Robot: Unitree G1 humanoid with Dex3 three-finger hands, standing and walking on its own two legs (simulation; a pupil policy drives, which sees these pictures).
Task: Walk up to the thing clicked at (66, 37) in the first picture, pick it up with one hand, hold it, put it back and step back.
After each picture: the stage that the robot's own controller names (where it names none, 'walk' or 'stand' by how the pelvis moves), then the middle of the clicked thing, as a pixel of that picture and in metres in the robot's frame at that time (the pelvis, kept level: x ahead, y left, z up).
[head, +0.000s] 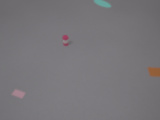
stand; (65, 40) +1.42 +0.17 -0.72
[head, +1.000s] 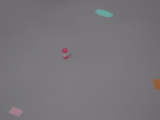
walk; (65, 53) +1.31 +0.26 -0.71
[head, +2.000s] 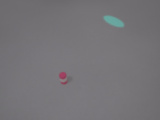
walk; (63, 78) +0.85 +0.23 -0.72
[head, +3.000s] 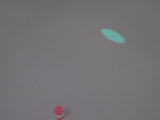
walk; (59, 113) +0.51 +0.18 -0.69
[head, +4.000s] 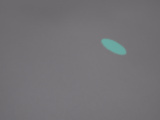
stand; out of the picture +0.35 +0.18 -0.71
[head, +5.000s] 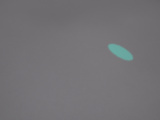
stand; out of the picture +0.34 +0.15 -0.72
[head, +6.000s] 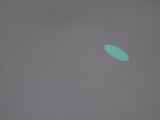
stand; out of the picture +0.35 +0.17 -0.73
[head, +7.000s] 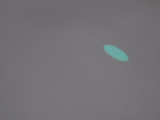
stand; out of the picture +0.34 +0.17 -0.73
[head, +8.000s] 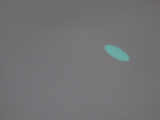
go down; out of the picture +0.33 +0.17 -0.73
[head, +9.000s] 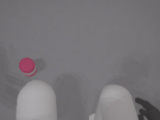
go down; (28, 67) +0.41 +0.23 -0.35
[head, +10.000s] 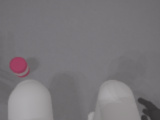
go down; (20, 67) +0.41 +0.25 -0.30
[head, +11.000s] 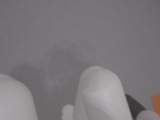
close in; out of the picture +0.38 +0.29 -0.22
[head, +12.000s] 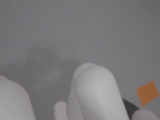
close; out of the picture +0.38 +0.29 -0.21
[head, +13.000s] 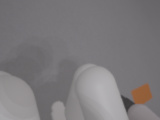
lift; out of the picture +0.36 +0.29 -0.22
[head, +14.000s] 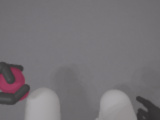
lift; (14, 85) +0.31 +0.23 -0.05
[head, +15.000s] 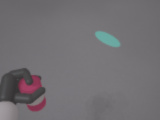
hold; (33, 94) +0.32 +0.17 +0.00
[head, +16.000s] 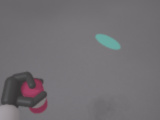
hold; (35, 96) +0.32 +0.17 -0.01
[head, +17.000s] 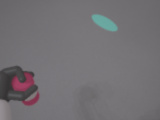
crouch; (26, 89) +0.34 +0.19 -0.05
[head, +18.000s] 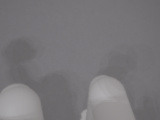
lower; out of the picture +0.44 +0.27 -0.12
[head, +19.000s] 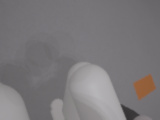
lower; out of the picture +0.39 +0.30 -0.22
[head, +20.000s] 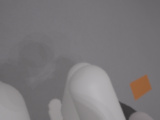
lower; out of the picture +0.40 +0.31 -0.22
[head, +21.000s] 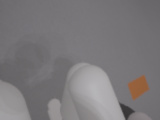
lower; out of the picture +0.39 +0.31 -0.22
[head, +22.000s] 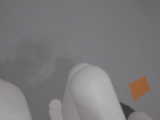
lower; out of the picture +0.39 +0.31 -0.22
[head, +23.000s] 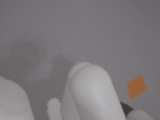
withdraw; out of the picture +0.38 +0.29 -0.22
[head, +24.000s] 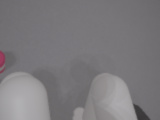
stand; out of the picture +0.39 +0.27 -0.25
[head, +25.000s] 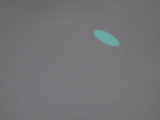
stand; out of the picture +0.35 +0.18 -0.63
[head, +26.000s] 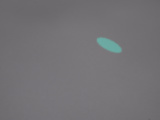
stand; out of the picture +0.36 +0.20 -0.67
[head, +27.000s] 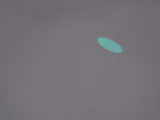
stand; out of the picture +0.36 +0.19 -0.67
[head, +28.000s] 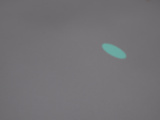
stand; out of the picture +0.38 +0.18 -0.72
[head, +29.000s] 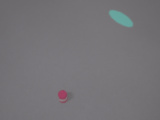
walk; (62, 96) +0.51 +0.13 -0.70
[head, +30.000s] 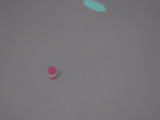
walk; (52, 73) +0.77 +0.24 -0.69
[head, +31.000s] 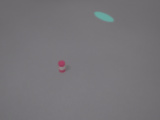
stand; (61, 66) +1.01 +0.19 -0.70
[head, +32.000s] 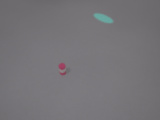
stand; (62, 69) +1.00 +0.19 -0.73
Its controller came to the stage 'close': yes
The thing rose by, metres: 0.69
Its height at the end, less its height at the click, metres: +0.00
